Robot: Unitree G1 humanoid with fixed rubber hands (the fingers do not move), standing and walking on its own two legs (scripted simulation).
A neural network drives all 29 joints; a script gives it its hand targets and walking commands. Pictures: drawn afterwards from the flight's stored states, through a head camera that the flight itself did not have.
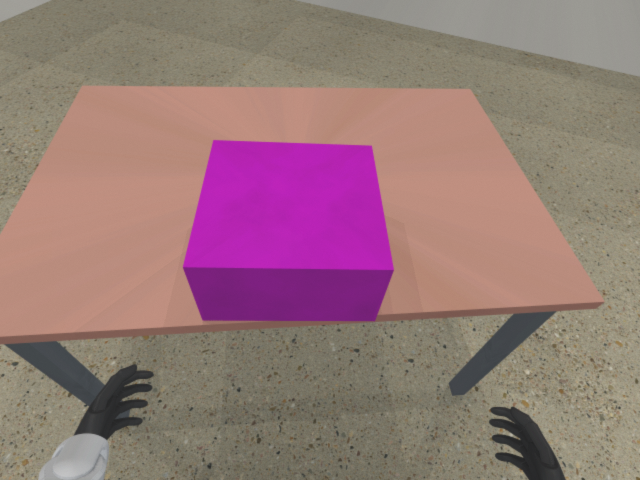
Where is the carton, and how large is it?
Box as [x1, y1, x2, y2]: [183, 140, 393, 320]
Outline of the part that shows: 213,140 183,264 185,274 202,319 374,320 393,268 371,146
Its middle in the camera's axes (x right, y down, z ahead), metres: -0.05 -0.02 +0.68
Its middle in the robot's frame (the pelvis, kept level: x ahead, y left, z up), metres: +0.52 +0.07 -0.05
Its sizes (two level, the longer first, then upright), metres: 0.292 0.281 0.156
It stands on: a table, 0.64 m high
